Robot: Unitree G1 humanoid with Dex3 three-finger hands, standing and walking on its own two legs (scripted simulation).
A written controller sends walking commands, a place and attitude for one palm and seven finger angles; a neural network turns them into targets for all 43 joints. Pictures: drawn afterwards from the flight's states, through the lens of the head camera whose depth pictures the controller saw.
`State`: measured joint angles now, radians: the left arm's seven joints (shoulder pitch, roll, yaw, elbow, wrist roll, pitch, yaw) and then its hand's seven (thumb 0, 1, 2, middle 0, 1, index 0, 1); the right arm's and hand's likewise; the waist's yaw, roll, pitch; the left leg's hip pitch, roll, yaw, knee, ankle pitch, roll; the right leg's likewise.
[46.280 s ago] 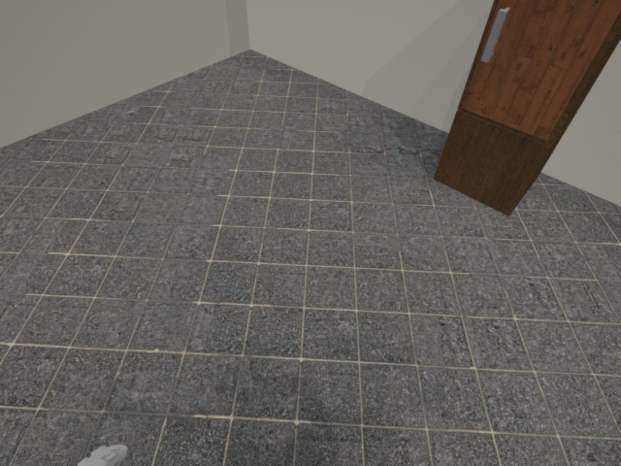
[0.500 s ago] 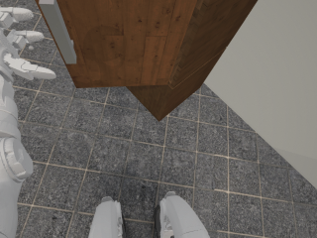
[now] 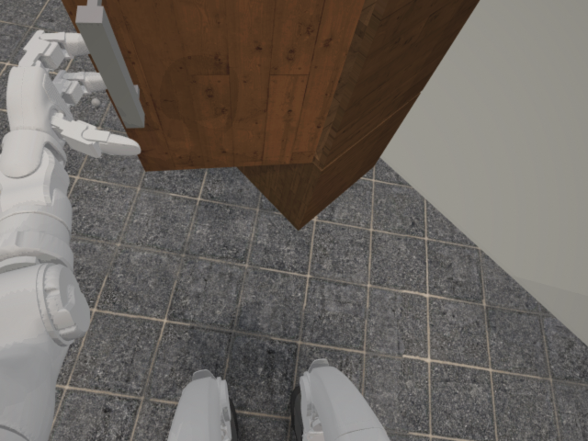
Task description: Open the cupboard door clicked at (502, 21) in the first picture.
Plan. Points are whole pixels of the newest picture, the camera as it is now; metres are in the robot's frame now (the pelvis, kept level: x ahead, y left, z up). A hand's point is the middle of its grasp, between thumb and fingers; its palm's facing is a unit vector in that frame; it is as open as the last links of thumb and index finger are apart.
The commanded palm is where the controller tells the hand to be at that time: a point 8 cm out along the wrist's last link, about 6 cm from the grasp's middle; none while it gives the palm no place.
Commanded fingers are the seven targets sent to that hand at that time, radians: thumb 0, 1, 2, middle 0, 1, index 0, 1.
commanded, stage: slide the fingers in behind the handle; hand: left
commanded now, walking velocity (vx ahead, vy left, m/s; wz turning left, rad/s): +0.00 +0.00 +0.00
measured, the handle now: (117, 63) +0.59 +0.17 +0.07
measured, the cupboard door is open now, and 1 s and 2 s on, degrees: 55 55 56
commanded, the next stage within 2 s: close the thumb around the handle in 0.96 s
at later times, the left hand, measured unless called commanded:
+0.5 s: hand (123, 104) +0.53 +0.16 +0.06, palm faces +0.03 -1.00 -0.01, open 14.0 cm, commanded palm +0.51 +0.20 +0.07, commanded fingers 0.00 -0.50 0.30 -0.30 -1.20 -0.30 -1.20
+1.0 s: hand (134, 101) +0.53 +0.15 +0.07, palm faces +0.04 -1.00 -0.02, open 14.0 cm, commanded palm +0.51 +0.19 +0.07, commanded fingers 0.00 -0.50 0.30 -0.30 -1.20 -0.30 -1.20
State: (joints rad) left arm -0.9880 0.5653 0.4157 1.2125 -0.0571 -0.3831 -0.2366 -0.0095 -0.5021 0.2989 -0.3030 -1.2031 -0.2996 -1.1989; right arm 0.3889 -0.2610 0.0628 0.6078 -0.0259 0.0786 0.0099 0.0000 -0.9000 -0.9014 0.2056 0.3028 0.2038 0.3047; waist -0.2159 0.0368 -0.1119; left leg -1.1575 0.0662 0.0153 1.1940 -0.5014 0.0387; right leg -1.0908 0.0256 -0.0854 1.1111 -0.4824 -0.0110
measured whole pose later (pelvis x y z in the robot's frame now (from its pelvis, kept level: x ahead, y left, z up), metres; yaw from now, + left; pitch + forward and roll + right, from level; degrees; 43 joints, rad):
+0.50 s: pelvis +0.00 +0.00 +0.00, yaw +1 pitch +25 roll -4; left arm -0.96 0.47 0.36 1.20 -0.06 -0.43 -0.14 -0.01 -0.50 0.30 -0.29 -1.20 -0.30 -1.20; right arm 0.39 -0.26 0.04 0.62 -0.03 0.08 0.03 0.00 -0.90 -0.90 0.20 0.30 0.20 0.30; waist -0.20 0.04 -0.12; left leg -1.13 0.06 0.01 1.18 -0.50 0.03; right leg -1.06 0.02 -0.08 1.11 -0.49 -0.02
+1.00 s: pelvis +0.00 -0.01 +0.00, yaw +1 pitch +26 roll -3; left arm -0.98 0.46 0.36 1.21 -0.05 -0.44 -0.12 -0.01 -0.50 0.30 -0.30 -1.20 -0.29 -1.20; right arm 0.40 -0.26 0.04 0.63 -0.04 0.07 0.03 0.00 -0.90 -0.90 0.20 0.30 0.20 0.30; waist -0.21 0.04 -0.12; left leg -1.13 0.06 0.01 1.18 -0.49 0.02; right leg -1.08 0.02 -0.08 1.12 -0.49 -0.03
